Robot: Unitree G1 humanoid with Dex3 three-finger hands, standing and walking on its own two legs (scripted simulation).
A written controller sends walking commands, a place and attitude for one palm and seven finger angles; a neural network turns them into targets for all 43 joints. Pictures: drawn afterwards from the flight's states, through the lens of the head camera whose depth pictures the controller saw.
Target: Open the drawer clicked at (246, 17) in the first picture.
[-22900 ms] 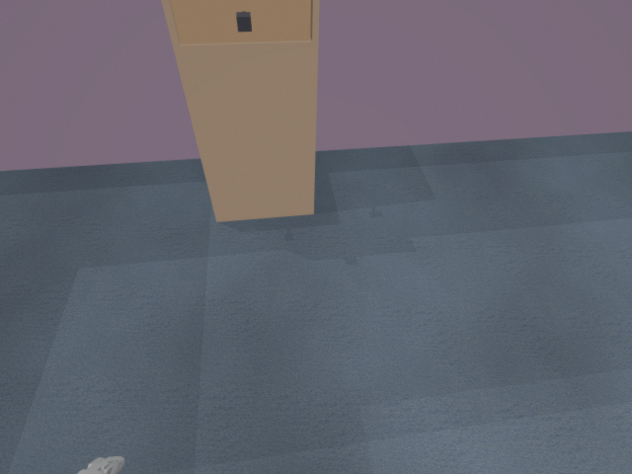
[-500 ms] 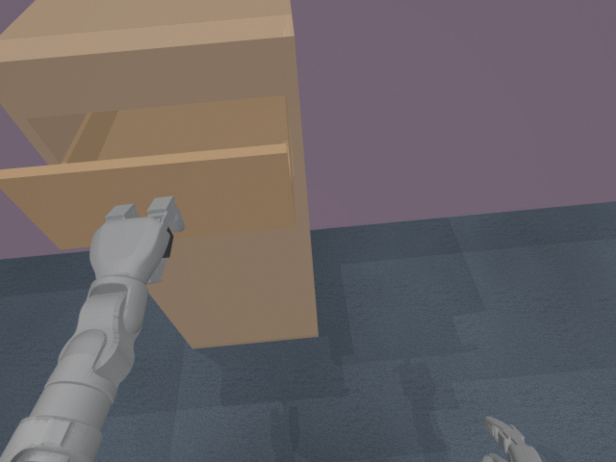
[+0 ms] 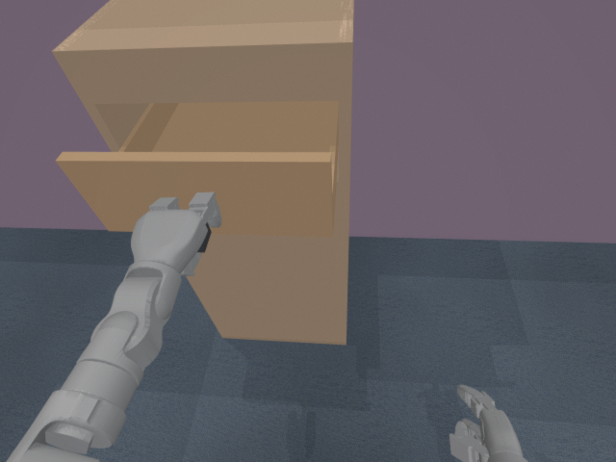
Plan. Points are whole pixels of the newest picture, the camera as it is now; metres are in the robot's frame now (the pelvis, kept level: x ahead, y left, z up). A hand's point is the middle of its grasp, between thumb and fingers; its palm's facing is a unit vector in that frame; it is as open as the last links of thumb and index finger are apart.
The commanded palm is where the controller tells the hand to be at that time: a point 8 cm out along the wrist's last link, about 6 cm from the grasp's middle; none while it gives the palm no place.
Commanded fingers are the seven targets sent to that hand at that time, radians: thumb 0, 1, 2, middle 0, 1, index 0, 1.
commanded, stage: pull the drawer open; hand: left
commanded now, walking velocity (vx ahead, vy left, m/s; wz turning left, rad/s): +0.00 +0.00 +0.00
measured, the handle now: (195, 222) +0.40 +0.22 +0.08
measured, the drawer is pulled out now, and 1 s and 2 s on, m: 0.14 0.24 0.24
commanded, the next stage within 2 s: open the thumb to release the handle in 1.04 s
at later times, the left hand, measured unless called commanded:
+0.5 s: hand (176, 295) +0.29 +0.22 +0.06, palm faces +0.06 -0.08 -0.99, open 7.3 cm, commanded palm +0.24 +0.22 +0.12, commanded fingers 0.00 0.90 0.90 -0.40 -1.35 -0.40 -1.35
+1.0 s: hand (164, 331) +0.25 +0.22 +0.06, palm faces +0.05 -0.08 -1.00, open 7.3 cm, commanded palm +0.23 +0.23 +0.12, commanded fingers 0.00 0.90 0.90 -0.40 -1.35 -0.40 -1.35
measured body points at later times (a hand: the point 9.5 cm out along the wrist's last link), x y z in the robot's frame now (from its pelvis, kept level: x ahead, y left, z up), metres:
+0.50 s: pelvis +0.00 +0.00 +0.00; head +0.02 -0.03 +0.45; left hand +0.29 +0.22 +0.11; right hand +0.13 -0.26 -0.12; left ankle -0.05 +0.13 -0.73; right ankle +0.00 -0.12 -0.73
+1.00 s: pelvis +0.00 +0.00 +0.00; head +0.02 -0.04 +0.45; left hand +0.24 +0.22 +0.11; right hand +0.24 -0.19 -0.10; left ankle -0.05 +0.13 -0.73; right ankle +0.00 -0.12 -0.73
